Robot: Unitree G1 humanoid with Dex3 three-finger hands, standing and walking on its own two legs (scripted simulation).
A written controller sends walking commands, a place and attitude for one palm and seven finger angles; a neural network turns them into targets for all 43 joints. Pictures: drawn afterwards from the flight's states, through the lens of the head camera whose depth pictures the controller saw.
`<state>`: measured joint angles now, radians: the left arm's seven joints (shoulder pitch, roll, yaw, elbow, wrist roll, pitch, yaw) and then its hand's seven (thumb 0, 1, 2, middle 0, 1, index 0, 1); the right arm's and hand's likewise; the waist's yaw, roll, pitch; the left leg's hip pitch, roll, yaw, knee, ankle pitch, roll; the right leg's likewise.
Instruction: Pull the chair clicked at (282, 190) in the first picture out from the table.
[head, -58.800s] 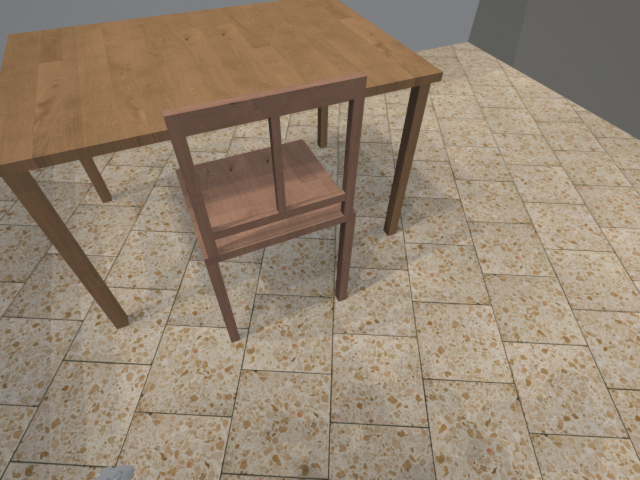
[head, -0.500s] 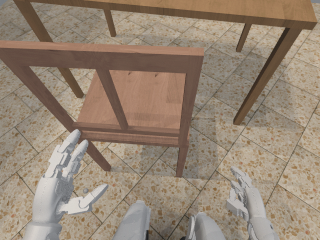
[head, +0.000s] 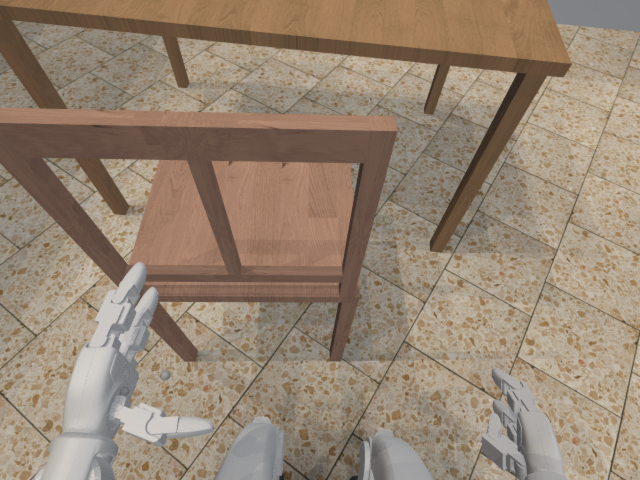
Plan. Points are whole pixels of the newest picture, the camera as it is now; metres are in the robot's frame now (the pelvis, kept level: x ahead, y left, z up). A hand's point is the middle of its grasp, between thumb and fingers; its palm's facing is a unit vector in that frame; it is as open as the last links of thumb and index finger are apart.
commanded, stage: raise the hand toward the chair's back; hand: left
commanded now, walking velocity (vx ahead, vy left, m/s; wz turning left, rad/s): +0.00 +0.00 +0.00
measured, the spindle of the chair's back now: (220, 224) +0.44 +0.17 +0.01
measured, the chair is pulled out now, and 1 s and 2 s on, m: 0.23 0.23 0.23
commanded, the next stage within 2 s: aim the fingers beside a spindle in 0.90 s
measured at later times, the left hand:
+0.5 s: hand (123, 339) +0.25 +0.22 +0.06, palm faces +0.08 -0.99 -0.07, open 16.9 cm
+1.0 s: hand (142, 346) +0.25 +0.20 +0.06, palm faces +0.08 -1.00 -0.06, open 16.9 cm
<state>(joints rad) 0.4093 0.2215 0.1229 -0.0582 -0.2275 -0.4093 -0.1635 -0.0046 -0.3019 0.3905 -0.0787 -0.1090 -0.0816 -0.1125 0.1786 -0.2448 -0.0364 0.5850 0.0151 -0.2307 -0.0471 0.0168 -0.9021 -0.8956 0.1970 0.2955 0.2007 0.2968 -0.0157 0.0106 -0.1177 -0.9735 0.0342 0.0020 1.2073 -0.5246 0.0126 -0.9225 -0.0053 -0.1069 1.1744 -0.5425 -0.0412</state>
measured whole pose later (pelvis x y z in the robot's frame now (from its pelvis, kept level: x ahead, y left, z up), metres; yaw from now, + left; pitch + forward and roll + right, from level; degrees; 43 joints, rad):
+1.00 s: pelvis +0.00 +0.00 +0.01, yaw +0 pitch +15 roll -2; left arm 0.29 0.24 0.21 0.05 -0.27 -0.38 -0.21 -0.01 -0.50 0.30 -0.06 -0.08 -0.06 -0.08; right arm 0.19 -0.24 0.02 0.59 0.00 -0.23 -0.04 0.02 -0.90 -0.90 0.20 0.30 0.20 0.30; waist -0.01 0.02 -0.12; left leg -0.91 0.04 -0.01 1.15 -0.50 0.00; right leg -0.86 0.00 -0.12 1.11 -0.52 -0.05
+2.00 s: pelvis +0.00 +0.00 -0.01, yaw +0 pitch +19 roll -2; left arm 0.14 0.18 0.11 0.13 -0.18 -0.45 -0.11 -0.01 -0.50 0.30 -0.06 -0.08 -0.06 -0.08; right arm 0.17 -0.25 0.01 0.60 -0.02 -0.20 -0.01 0.01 -0.90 -0.90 0.20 0.30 0.20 0.30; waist -0.01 0.02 -0.15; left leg -1.07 0.03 0.00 1.27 -0.54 0.01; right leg -1.02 0.00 -0.11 1.24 -0.56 -0.05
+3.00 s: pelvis -0.01 -0.01 -0.03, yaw +0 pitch +21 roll -1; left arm 0.06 0.18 0.11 0.16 -0.15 -0.47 -0.03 -0.01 -0.50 0.31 -0.06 -0.08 -0.06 -0.08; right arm 0.17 -0.24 0.00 0.59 -0.02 -0.15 0.00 0.01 -0.90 -0.90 0.20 0.30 0.20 0.30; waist -0.01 0.03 -0.16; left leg -1.13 0.03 0.00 1.31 -0.55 0.00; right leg -1.08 0.00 -0.10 1.30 -0.58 -0.06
